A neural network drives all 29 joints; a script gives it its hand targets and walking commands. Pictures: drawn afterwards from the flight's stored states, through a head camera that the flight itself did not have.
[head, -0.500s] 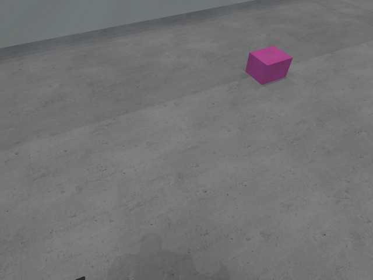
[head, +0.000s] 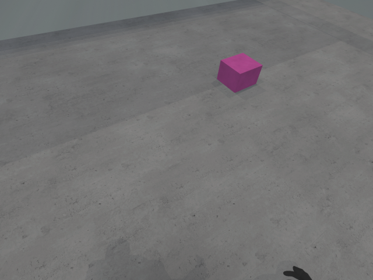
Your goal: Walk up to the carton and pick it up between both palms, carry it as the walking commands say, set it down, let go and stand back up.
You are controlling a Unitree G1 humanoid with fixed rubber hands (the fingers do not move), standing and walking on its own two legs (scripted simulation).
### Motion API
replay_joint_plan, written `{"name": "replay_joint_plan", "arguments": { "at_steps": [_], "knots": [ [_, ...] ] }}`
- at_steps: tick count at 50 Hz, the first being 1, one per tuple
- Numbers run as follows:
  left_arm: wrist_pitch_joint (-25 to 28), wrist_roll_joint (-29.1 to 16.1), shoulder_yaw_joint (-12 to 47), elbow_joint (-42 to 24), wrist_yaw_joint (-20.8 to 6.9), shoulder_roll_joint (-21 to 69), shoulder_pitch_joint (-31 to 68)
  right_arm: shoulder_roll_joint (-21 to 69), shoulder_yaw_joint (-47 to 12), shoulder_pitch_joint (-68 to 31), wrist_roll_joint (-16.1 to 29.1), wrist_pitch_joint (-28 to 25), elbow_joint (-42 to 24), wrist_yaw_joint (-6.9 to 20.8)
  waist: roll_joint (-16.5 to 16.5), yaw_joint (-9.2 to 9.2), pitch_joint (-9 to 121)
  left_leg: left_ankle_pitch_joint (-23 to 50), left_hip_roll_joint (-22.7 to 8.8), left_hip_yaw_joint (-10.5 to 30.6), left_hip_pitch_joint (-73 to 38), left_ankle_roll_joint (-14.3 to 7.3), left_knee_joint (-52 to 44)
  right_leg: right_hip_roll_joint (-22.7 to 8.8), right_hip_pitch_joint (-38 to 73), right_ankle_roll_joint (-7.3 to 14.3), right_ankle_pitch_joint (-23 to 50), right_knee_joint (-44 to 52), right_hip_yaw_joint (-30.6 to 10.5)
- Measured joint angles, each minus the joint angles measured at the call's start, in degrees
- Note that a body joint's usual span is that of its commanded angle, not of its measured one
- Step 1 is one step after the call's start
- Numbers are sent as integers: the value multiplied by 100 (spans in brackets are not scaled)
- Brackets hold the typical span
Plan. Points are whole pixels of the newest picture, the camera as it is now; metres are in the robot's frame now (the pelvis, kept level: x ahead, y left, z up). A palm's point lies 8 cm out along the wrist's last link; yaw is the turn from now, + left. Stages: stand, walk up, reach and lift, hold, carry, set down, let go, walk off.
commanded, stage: walk up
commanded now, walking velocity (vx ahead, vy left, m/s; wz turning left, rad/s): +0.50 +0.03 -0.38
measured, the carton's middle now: (238, 72) +1.97 -0.48 -0.67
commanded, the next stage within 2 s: none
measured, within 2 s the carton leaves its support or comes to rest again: neither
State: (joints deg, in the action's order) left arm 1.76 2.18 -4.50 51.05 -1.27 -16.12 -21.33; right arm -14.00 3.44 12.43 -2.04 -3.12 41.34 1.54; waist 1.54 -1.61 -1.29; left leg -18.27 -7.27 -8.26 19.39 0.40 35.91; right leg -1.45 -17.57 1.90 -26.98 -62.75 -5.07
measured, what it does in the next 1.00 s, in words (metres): walks ahead: right foot, then left foot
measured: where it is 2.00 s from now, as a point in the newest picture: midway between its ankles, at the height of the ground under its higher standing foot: (214, 157)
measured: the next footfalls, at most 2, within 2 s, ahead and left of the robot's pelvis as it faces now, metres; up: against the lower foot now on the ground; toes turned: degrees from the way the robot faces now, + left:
right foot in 0.44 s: +0.41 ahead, -0.13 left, +0.00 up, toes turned -12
left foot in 0.88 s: +0.68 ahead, +0.05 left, +0.00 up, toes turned +1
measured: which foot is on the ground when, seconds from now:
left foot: down 0.00-0.46, up 0.48-0.86, down 0.88-1.00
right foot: up 0.00-0.42, down 0.44-0.92, up 0.94-1.00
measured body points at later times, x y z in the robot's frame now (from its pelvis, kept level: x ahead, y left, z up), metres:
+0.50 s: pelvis +0.29 -0.04 -0.02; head +0.35 -0.01 +0.43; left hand +0.44 +0.18 -0.17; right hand +0.17 -0.27 -0.14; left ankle +0.05 +0.11 -0.64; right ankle +0.37 -0.12 -0.73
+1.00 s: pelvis +0.58 -0.05 +0.00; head +0.61 -0.02 +0.45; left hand +0.59 +0.20 -0.16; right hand +0.62 -0.32 -0.12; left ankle +0.64 +0.05 -0.73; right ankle +0.42 -0.14 -0.64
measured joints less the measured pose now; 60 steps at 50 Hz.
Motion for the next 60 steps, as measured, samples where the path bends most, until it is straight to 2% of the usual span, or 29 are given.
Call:
{"name": "replay_joint_plan", "arguments": {
  "at_steps": [2,4,9,12,15,19,21,22,23,24,26,27,29,32,36,40,44,45,46,47,49,51,55,60],
  "knots": [
    [49,-48,-11,-65,-61,3,293,-8,15,443,-11,-22,228,-55,-32,145,92,59,-18,-99,-544,-15,-555,92,-469,89,601,-555,207],
    [59,-88,5,-143,-116,-13,613,-4,27,846,11,-63,458,-74,-38,286,132,89,9,-198,-978,-9,-993,85,-910,120,1114,-710,332],
    [-56,-97,47,-265,-219,14,1287,232,-68,1706,20,-221,1073,-87,60,514,104,-145,146,-411,-1695,4,-1449,68,-1860,16,1802,-563,351],
    [-116,-48,115,-284,-311,121,1594,445,-142,2055,53,-246,1354,-143,74,588,12,-308,175,-516,-2100,65,-1695,48,-2130,-64,2201,168,497],
    [-123,22,206,-303,-424,253,1882,617,-182,2218,125,-209,1543,-233,58,656,-140,-457,162,-612,-2494,177,-1957,-3,-2125,-76,2448,1284,842],
    [-122,94,307,-347,-472,403,2199,691,-168,2231,213,-126,1759,-386,3,679,-332,-805,18,-725,-2852,392,-1948,87,-1759,81,2293,2664,1342],
    [-64,81,323,-302,-426,421,2142,661,-120,2210,214,-73,1865,-430,29,607,-335,-1026,-111,-762,-2873,468,-1397,225,-1329,251,2230,3142,1453],
    [-16,77,295,-212,-371,440,2021,600,-86,2144,211,-39,1908,-425,-27,498,-323,-1090,-270,-762,-2777,465,-815,370,-1144,331,2199,3233,1474],
    [27,84,264,-103,-307,444,1856,524,-53,2011,189,-7,1881,-402,-136,426,-325,-854,-496,-611,-2495,354,70,532,-1094,381,2054,3096,1504],
    [47,96,241,7,-235,393,1683,490,-45,1872,203,28,1757,-359,-140,421,-322,-1014,-548,-236,-1996,295,1261,568,-1066,423,1840,2908,1533],
    [59,41,152,253,-81,244,1286,458,-15,1470,195,45,1538,-295,-20,362,-326,-983,-305,393,-950,199,3317,556,-790,433,1540,2882,1512],
    [80,-2,109,377,-15,165,1058,421,8,1215,155,14,1435,-265,16,304,-323,-785,-204,543,-505,137,3872,579,-567,387,1523,3049,1485],
    [129,-69,45,630,75,52,645,298,55,689,75,-52,1201,-208,-14,185,-310,-390,-159,667,253,23,4141,670,-100,410,1512,3459,1451],
    [206,-129,35,928,127,39,167,90,103,-11,-10,-42,894,-149,-178,20,-271,-174,-218,698,1081,2,3723,793,491,419,1459,3918,1369],
    [292,-148,120,1141,143,191,-168,69,51,-628,27,78,637,-70,-354,-74,-200,224,-361,579,1586,171,2415,876,1161,349,1334,4424,1253],
    [284,-117,185,1176,96,355,-153,223,-79,-925,116,96,556,-38,-381,-164,-219,811,-337,463,1427,217,732,876,1679,263,1101,4713,1162],
    [231,-108,195,1197,41,417,-151,347,-122,-920,154,50,661,-135,-268,-268,-212,1018,-70,311,870,41,-191,765,1982,115,510,4398,1049],
    [208,-120,176,1218,36,377,-125,421,-107,-899,133,8,738,-183,-90,-249,-268,1078,60,219,740,-101,-178,608,1937,85,263,4009,1008],
    [182,-135,153,1206,34,352,-93,478,-100,-849,98,-34,796,-237,72,-246,-329,946,128,82,612,-176,-93,441,1711,74,205,3304,959],
    [156,-151,146,1135,34,374,-87,468,-84,-742,79,-60,841,-286,88,-222,-331,747,89,-9,515,-206,7,420,1323,22,99,2302,856],
    [109,-61,96,1038,12,393,17,361,21,-357,77,-42,1002,-341,-30,-60,-267,454,-14,-40,206,-178,-27,485,578,-70,110,515,743],
    [102,-68,30,928,-35,313,239,247,94,136,50,-11,1238,-349,-52,106,-188,432,-23,-76,-231,-73,-372,369,-16,-110,569,-371,681],
    [23,-47,-13,589,-111,142,821,159,136,1041,65,-13,1684,-274,-3,321,-109,398,16,-112,-918,-31,-966,-108,-927,-151,1293,-437,593],
    [-124,-41,77,299,-253,217,1323,352,79,1734,29,-63,1925,-207,46,509,-96,240,-23,-118,-1485,178,-1388,-545,-1379,-363,1867,1031,689]
  ]
}}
